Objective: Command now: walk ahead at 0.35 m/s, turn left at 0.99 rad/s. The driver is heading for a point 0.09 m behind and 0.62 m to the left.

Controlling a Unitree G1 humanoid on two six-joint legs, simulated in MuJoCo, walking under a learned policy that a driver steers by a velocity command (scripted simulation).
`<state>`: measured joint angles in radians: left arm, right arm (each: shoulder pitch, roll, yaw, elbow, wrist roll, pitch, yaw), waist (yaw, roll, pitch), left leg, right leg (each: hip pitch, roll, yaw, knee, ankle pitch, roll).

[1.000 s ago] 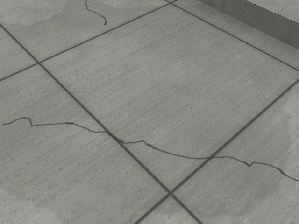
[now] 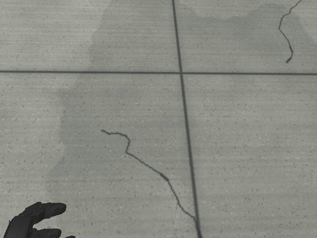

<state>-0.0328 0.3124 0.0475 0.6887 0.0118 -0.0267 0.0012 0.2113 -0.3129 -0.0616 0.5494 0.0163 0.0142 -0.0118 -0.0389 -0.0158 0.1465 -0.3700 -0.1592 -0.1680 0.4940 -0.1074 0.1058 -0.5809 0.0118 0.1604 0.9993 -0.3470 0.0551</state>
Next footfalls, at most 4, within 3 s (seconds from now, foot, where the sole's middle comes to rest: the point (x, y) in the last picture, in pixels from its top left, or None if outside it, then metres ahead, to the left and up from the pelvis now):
0.24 right None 0.22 -0.17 -0.77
0.72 left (93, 216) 0.47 0.23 -0.77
1.14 right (51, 126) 0.89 0.46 -0.77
1.62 left None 0.69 0.91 -0.77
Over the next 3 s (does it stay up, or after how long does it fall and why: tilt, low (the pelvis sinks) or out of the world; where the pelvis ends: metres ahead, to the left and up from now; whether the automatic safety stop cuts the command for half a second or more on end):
stays up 0.55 1.45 -0.01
